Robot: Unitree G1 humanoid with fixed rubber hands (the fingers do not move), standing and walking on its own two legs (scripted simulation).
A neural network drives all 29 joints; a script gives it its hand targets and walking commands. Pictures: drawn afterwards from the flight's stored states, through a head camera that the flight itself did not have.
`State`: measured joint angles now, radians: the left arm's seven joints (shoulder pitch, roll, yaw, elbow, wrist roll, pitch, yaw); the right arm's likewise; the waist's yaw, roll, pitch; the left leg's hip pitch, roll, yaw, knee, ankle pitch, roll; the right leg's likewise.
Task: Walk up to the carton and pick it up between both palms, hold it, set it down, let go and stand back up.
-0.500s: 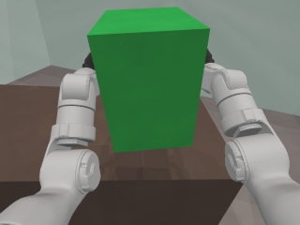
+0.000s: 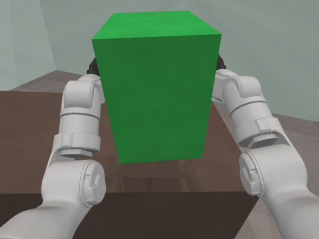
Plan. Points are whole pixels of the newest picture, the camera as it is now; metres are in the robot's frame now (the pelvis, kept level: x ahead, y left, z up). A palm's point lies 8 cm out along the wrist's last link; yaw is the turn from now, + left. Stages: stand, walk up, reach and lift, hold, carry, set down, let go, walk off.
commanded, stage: hold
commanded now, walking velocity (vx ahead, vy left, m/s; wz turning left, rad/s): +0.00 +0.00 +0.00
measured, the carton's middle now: (156, 82) +0.40 +0.00 +0.28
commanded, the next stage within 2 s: none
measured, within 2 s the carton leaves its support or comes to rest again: neither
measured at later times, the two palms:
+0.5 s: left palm (95, 85) +0.38 +0.15 +0.28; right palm (217, 79) +0.38 -0.14 +0.30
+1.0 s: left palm (95, 84) +0.38 +0.15 +0.28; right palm (217, 79) +0.38 -0.14 +0.30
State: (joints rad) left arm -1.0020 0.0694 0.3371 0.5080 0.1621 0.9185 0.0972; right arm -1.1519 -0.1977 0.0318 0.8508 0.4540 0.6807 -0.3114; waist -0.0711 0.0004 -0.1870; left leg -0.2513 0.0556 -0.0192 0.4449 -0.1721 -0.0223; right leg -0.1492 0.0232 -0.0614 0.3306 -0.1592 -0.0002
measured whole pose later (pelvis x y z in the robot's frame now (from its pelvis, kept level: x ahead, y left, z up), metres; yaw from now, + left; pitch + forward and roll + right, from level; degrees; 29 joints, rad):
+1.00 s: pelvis +0.00 +0.00 +0.00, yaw +0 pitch -1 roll -2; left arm -1.00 0.08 0.32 0.52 0.15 0.91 0.10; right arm -1.16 -0.19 0.01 0.86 0.44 0.70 -0.31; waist -0.07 0.00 -0.19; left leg -0.25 0.06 -0.02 0.44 -0.17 -0.03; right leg -0.15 0.03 -0.06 0.33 -0.16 0.00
